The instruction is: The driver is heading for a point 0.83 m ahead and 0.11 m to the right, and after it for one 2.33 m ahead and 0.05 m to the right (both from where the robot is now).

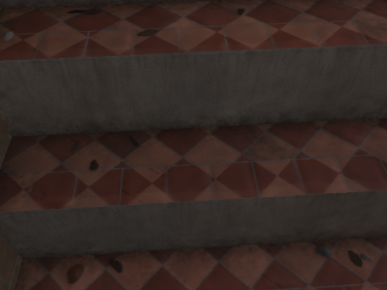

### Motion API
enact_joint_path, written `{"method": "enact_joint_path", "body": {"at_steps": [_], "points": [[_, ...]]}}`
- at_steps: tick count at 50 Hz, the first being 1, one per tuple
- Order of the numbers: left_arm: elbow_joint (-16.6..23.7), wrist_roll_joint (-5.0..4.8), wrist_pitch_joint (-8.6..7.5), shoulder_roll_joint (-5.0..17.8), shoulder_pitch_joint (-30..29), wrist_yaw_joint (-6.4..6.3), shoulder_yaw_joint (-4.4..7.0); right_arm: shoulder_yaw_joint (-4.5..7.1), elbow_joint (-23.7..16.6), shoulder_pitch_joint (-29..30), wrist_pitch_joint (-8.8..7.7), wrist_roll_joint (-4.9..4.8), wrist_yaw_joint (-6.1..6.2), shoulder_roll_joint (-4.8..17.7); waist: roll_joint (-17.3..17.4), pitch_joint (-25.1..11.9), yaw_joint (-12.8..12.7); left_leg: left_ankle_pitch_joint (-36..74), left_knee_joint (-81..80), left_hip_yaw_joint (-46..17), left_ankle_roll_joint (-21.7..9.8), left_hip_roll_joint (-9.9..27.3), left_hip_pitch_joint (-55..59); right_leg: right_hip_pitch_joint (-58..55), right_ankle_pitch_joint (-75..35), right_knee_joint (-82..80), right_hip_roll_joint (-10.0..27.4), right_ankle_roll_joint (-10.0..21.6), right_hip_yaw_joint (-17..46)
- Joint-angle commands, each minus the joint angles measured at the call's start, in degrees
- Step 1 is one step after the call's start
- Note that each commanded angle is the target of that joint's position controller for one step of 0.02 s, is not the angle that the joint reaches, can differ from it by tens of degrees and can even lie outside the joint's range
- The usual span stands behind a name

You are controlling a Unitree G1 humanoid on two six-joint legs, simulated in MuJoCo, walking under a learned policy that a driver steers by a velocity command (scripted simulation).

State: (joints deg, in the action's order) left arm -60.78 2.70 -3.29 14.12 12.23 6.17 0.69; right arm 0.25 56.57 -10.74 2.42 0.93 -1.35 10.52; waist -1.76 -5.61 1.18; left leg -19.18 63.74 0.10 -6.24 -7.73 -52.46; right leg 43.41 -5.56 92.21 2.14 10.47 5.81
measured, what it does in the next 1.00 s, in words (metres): steps on the spot: right foot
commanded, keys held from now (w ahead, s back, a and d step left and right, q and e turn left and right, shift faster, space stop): w+q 0.02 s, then w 0.98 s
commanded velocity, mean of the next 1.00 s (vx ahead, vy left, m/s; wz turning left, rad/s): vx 0.50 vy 0.00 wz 0.14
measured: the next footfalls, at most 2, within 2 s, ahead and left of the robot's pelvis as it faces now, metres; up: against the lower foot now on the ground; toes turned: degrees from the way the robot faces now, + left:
right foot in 0.32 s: +0.10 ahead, -0.15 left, -0.01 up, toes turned +4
left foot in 1.02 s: -0.06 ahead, +0.00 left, -0.24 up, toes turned +10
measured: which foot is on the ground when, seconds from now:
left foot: down 0.00-0.30, up 0.32-1.00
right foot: up 0.00-0.30, down 0.32-1.00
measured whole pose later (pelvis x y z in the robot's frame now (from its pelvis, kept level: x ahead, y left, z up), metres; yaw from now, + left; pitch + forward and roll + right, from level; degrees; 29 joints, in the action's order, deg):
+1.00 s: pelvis +0.00 -0.07 -0.05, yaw +4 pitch +6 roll -4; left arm -41.7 2.1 2.6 9.5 0.7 -1.7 -3.7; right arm -0.5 59.1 -20.1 0.3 4.5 -6.5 14.8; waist 3.7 -8.3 -2.2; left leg 13.9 25.6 6.7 -9.3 3.7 -15.0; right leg 53.5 35.8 83.9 -4.6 7.7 -6.4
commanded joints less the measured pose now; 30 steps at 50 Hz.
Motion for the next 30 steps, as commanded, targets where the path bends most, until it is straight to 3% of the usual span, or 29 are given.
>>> {"method": "enact_joint_path", "body": {"at_steps": [1,2,3,4,5,6,7,8,9,10,11,12,13,14,15,16,17,18,19,20,21,22,23,24,25,26,27,30], "points": [[5.1,-1.55,0.10,-1.4,-1.1,-0.97,-1.14,-0.89,-1.5,9.0,-3.35,0.54,-1.57,1.2,6.7,0.1,-1.9,-30.6,-31.0,-29.6,-8.5,9.0,4.2,18.6,15.0,21.1,-2.4,-0.2,7.1],[4.7,0.02,0.46,-2.1,-0.5,-0.64,-1.57,-1.65,-0.5,8.1,-4.00,0.45,-0.91,1.3,5.8,-2.5,-3.0,-27.4,-30.0,-28.3,-8.7,8.1,6.5,22.4,14.5,21.0,-2.7,-0.2,7.3],[10.8,2.02,-1.40,-9.3,0.5,-4.03,-2.48,0.74,6.2,-0.6,-5.42,-1.51,3.65,0.5,6.0,0.4,-7.3,-27.4,-31.5,-26.2,-9.1,8.7,8.9,11.5,10.5,17.2,-4.6,-5.2,-5.5],[6.9,-0.32,0.31,-1.1,-2.0,-1.45,-2.00,-1.06,1.0,5.9,-6.19,0.71,0.21,4.3,0.0,-3.7,-3.5,-22.0,-31.8,-22.7,-7.1,8.0,6.4,21.9,14.2,19.7,-2.2,-2.8,2.5],[9.4,0.11,1.04,1.3,-2.4,-2.12,-1.65,-0.76,-0.9,5.8,-6.80,1.49,-0.47,5.6,-0.1,-4.6,-3.6,-21.9,-32.8,-25.3,-7.5,10.6,5.8,21.4,11.5,11.7,-0.3,-5.5,0.5],[9.4,0.89,1.87,2.1,-2.6,-2.61,-1.48,-0.83,-2.6,8.1,-7.43,0.71,-0.59,6.5,3.7,-6.3,-4.4,-21.7,-33.7,-25.7,-8.6,11.1,3.5,20.2,11.5,10.4,0.0,-7.2,-0.5],[11.4,0.03,0.40,-7.7,0.8,-5.46,-2.57,1.77,4.3,-0.2,-7.50,-1.88,4.64,5.5,8.1,0.6,-7.8,-29.3,-35.1,-24.9,-9.6,11.7,7.8,12.1,10.2,7.6,-2.2,-8.9,-6.6],[8.6,-2.66,-0.10,-6.0,5.0,-6.69,-2.37,1.86,4.2,-3.0,-7.44,-1.82,6.86,6.2,7.3,-0.4,-7.2,-31.1,-36.0,-23.9,-10.2,11.9,5.4,7.7,13.7,2.4,-2.9,-9.8,-8.7],[11.5,-1.24,1.08,8.0,-7.7,-3.86,-0.77,0.98,-3.6,6.5,-8.19,0.39,0.59,9.6,3.5,-5.1,-1.7,-20.5,-42.1,-25.3,-9.6,14.2,-0.6,4.8,30.2,-6.0,-1.0,-10.7,-6.0],[11.4,-0.43,1.90,8.3,-8.0,-3.66,0.42,1.72,-6.8,13.9,-7.88,0.54,-1.74,11.3,7.7,-6.3,-5.3,-18.4,-40.1,-23.4,-8.5,13.4,-4.7,-5.7,26.5,-13.4,-1.0,-10.2,-6.5],[10.9,0.98,2.58,8.3,-6.3,-3.53,0.56,2.06,-8.1,11.6,-6.78,0.17,-3.01,12.1,7.5,-7.4,-4.8,-16.9,-40.2,-21.7,-8.0,13.1,-3.7,-10.6,30.9,-23.3,-1.6,-10.5,-7.7],[8.0,2.15,2.87,5.6,-3.2,-3.54,0.28,1.99,-8.1,7.7,-6.06,-0.65,-2.95,10.6,6.0,-6.8,-3.8,-16.9,-38.1,-21.5,-8.9,12.9,2.8,-11.3,35.0,-36.4,-3.1,-11.5,-10.3],[5.1,1.93,1.37,4.6,0.1,-3.74,1.04,2.39,-8.1,6.8,-7.71,0.42,-2.97,11.2,9.8,-4.7,-4.8,-21.4,-37.1,-24.5,-9.0,15.7,3.0,-20.2,32.9,-33.2,-2.8,-13.1,-11.7],[2.0,1.21,0.46,1.9,5.8,-3.79,0.26,2.17,-7.3,5.9,-7.29,0.81,-2.16,8.8,9.4,-5.2,-3.9,-21.2,-31.2,-24.7,-10.5,15.3,6.0,-21.9,30.6,-45.1,-3.0,-14.1,-7.8],[-1.8,0.78,0.61,0.6,8.6,-3.58,-0.59,1.52,-6.8,5.1,-3.91,3.44,-2.06,6.3,1.7,-3.8,-2.6,-18.2,-15.5,-22.7,-9.3,9.3,6.7,-20.4,27.9,-63.3,-1.8,-14.0,-2.4],[-4.4,1.99,0.16,-0.5,11.0,-2.39,-0.48,1.30,-6.2,3.6,-2.82,3.19,-3.11,4.1,-2.2,-2.7,-3.4,-7.9,8.2,-13.6,-3.7,1.1,-4.0,-26.7,28.5,-61.2,1.4,-10.8,1.9],[2.5,1.73,-0.61,11.4,-1.3,-1.90,1.66,0.90,-8.6,-10.6,-1.31,8.62,-4.68,1.9,-20.5,-8.4,4.5,-3.7,45.4,-15.0,5.7,-5.1,-24.8,-32.1,27.8,-61.6,18.4,13.0,40.1],[7.9,2.50,-0.99,7.8,-13.2,-0.42,1.00,0.95,-4.9,-11.3,-2.19,4.92,-3.88,4.3,-5.0,-5.5,3.4,3.8,65.2,-22.7,3.7,-4.1,-32.0,-29.9,37.7,-63.8,19.7,10.5,39.2],[9.3,0.59,-0.98,0.0,-12.7,-5.87,0.16,1.86,-13.0,5.4,-2.77,1.60,2.37,0.7,0.4,-0.9,5.6,8.2,61.8,-5.6,6.1,0.5,-20.0,-17.5,38.5,-65.6,14.9,-1.4,19.1],[7.0,-0.06,-1.65,0.1,-8.4,-7.67,0.12,0.41,-13.8,6.2,-3.22,1.29,4.09,0.8,3.4,0.6,5.2,12.9,56.8,-4.6,6.5,2.5,-12.3,-13.2,36.9,-62.1,10.1,-3.5,13.3],[5.0,-0.90,-3.07,1.5,0.1,-10.00,0.57,0.52,-14.6,10.6,-3.76,2.36,4.55,2.4,6.0,4.4,1.3,15.0,47.8,-5.6,7.2,3.4,-11.1,-13.0,38.0,-64.3,9.5,-4.7,13.1],[3.7,0.28,-3.96,-0.6,2.0,-10.51,0.39,0.90,-13.8,10.4,-3.46,3.48,3.92,3.0,5.5,5.3,1.1,20.8,51.1,-5.6,7.4,3.1,-9.1,-11.8,38.2,-58.8,7.2,-4.1,10.7],[12.1,1.84,-0.39,-2.7,-10.1,-6.39,-2.90,-0.80,-6.9,1.4,-2.62,1.37,-0.22,5.4,4.6,-2.5,-1.7,22.7,41.7,-17.7,4.4,0.8,-16.4,-9.7,32.0,-57.3,5.6,1.1,15.5],[14.2,0.81,0.73,-1.0,-9.9,-4.53,-2.61,-0.09,-5.7,-1.4,-2.71,2.11,-1.74,7.2,1.0,-3.2,-2.8,21.6,43.9,-16.0,3.7,-1.0,-17.7,-12.6,26.1,-57.5,7.4,6.0,16.7],[14.7,0.32,1.73,0.4,-8.0,-3.68,-3.15,0.19,-4.7,-1.7,-2.29,3.82,-2.24,8.6,1.1,-5.4,-3.8,22.5,44.8,-15.7,2.9,-2.0,-18.7,-13.6,25.5,-57.6,7.7,7.9,18.2],[14.9,-0.83,2.42,1.0,-6.4,-3.06,-3.43,0.95,-3.7,-3.1,-2.18,4.89,-2.43,10.3,1.6,-7.3,-4.1,21.7,43.5,-15.2,2.8,-1.3,-16.8,-15.1,28.2,-58.4,7.9,7.1,19.0],[14.7,-1.24,2.56,1.7,-6.4,-3.06,-3.66,1.21,-3.1,-2.7,-2.16,5.79,-2.12,11.0,0.5,-7.5,-4.3,20.8,42.6,-14.8,3.4,-1.4,-16.1,-15.6,29.5,-58.0,7.9,7.6,19.6],[15.9,-1.64,1.87,1.0,-7.0,-3.49,-4.53,1.38,-2.5,-1.6,-1.94,6.55,-1.05,11.4,-2.6,-9.0,-4.4,16.5,37.5,-12.4,6.2,0.2,-13.3,-15.2,33.6,-57.3,7.5,6.2,19.3]]}}
Over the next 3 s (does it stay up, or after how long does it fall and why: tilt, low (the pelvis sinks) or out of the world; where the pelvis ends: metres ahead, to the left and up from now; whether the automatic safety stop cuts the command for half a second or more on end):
stays up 0.09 0.07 0.09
